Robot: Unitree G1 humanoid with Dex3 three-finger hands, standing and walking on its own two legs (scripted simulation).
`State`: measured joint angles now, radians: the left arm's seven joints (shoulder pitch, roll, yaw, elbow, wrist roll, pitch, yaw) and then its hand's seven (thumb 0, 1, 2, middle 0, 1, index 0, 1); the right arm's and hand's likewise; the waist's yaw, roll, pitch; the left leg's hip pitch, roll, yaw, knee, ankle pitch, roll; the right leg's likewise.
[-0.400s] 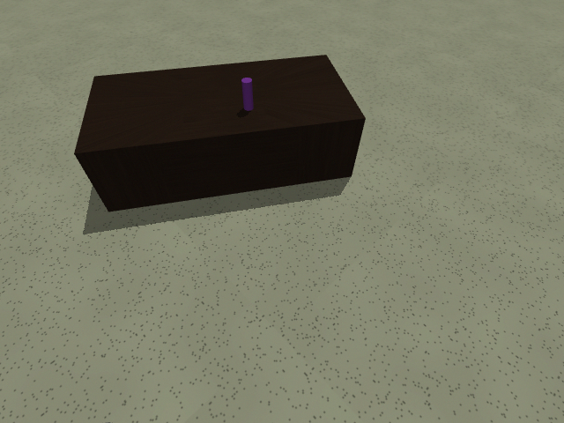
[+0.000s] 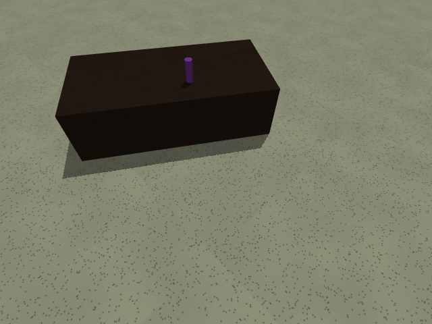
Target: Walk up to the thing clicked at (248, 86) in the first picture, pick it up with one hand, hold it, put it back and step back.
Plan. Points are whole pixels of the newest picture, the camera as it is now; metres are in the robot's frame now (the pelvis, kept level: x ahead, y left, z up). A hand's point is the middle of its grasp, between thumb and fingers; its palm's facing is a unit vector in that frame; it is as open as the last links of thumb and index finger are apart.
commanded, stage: stand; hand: right
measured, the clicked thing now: (189, 70) +1.39 +0.16 -0.36
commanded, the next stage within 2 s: walk up in 0.72 s
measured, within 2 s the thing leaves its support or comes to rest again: neither
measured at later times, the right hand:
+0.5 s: hand out of the picture +0.08 -0.25 -0.16, palm faces -0.02 +0.94 -0.34, open 7.4 cm
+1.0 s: hand (337, 318) +0.15 -0.24 -0.14, palm faces -0.13 +0.91 -0.39, open 7.4 cm
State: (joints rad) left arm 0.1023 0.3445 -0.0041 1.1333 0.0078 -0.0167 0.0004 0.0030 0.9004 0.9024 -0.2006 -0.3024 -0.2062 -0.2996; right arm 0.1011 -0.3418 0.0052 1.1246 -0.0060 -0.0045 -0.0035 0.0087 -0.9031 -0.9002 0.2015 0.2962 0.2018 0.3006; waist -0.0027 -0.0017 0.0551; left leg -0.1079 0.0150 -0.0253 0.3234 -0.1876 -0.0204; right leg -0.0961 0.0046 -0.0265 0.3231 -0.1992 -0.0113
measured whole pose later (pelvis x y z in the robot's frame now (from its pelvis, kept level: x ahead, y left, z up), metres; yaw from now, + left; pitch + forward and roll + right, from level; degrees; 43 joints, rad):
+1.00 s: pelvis +0.06 +0.05 -0.01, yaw +6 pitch -3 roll -2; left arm 0.27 0.44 0.09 1.00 0.04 -0.07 -0.04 0.00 0.90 0.90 -0.20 -0.30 -0.21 -0.30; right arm 0.23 -0.44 -0.10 0.99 -0.04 0.01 0.10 0.01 -0.90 -0.90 0.20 0.30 0.20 0.30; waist 0.02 0.02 0.06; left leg -0.45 0.13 -0.02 0.71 -0.28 0.00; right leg 0.03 -0.05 -0.12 0.36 -0.34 0.02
